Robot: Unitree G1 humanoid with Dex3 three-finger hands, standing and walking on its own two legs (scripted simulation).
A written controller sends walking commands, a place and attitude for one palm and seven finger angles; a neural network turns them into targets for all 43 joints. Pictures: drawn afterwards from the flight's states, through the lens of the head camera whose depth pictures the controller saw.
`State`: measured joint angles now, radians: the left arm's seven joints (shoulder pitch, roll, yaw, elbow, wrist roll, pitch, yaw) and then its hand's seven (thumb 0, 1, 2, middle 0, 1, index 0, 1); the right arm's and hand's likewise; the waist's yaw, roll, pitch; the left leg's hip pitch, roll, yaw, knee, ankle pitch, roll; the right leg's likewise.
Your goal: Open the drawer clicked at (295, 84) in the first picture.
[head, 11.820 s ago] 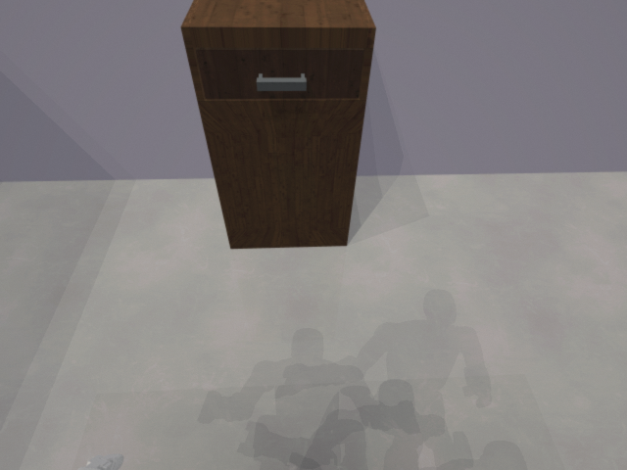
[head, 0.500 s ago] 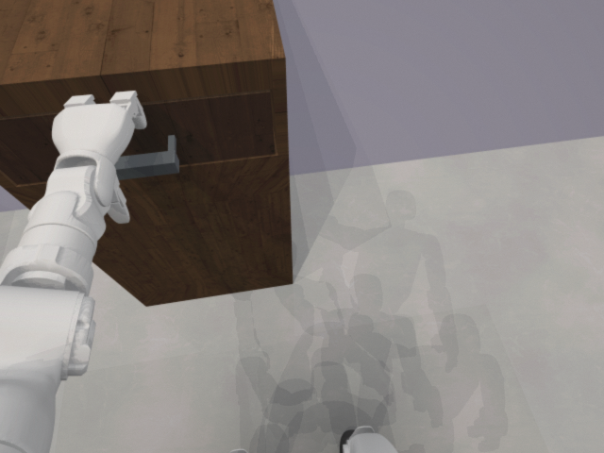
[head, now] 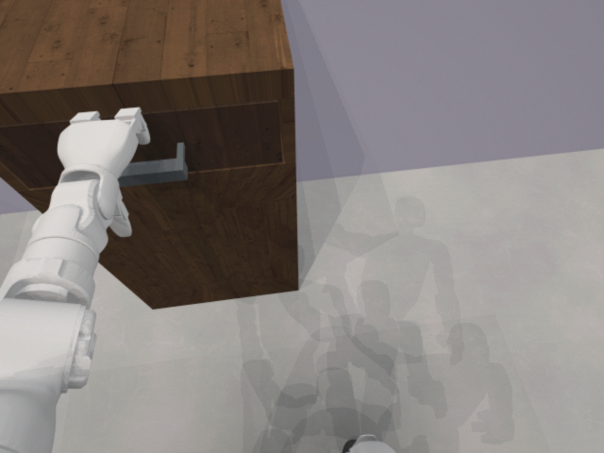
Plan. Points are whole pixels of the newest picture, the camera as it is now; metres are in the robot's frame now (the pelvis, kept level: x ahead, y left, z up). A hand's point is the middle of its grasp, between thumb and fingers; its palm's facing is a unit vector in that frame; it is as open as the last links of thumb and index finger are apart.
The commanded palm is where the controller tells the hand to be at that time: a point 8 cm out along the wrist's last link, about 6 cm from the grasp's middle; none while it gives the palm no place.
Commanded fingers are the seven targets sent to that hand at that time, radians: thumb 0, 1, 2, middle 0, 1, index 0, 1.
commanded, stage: lower the fingers behind the handle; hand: left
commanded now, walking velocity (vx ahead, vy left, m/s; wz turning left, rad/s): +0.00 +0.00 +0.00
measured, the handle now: (143, 162) +0.55 +0.24 +0.00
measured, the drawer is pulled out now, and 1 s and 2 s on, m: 0.00 0.00 0.00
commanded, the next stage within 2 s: close the thumb around the handle in 1.44 s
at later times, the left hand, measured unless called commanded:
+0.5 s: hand (134, 185) +0.49 +0.23 +0.02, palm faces -0.08 -0.01 -1.00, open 13.8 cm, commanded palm +0.48 +0.24 +0.07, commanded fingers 0.00 -0.50 0.30 -0.30 -1.20 -0.30 -1.20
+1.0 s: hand (137, 198) +0.49 +0.24 -0.02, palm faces -0.07 +0.00 -1.00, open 13.8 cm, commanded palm +0.48 +0.24 +0.03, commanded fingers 0.00 -0.50 0.30 -0.30 -1.20 -0.30 -1.20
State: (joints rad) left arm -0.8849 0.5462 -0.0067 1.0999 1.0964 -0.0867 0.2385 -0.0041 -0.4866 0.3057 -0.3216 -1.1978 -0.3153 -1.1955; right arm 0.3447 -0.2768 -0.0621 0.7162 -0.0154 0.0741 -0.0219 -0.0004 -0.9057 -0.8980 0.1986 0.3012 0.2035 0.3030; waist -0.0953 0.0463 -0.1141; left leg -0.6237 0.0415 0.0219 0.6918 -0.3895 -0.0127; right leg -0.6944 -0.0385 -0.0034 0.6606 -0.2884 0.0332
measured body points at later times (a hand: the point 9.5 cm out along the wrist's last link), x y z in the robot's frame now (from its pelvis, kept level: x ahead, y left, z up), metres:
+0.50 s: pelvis -0.01 +0.01 -0.01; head +0.11 +0.00 +0.42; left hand +0.49 +0.23 +0.07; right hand -0.03 -0.27 -0.14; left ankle -0.05 +0.13 -0.71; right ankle +0.00 -0.14 -0.71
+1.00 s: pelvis -0.02 +0.01 -0.03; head +0.11 +0.01 +0.40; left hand +0.49 +0.24 +0.04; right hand -0.03 -0.27 -0.15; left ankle -0.05 +0.13 -0.71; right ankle +0.00 -0.14 -0.71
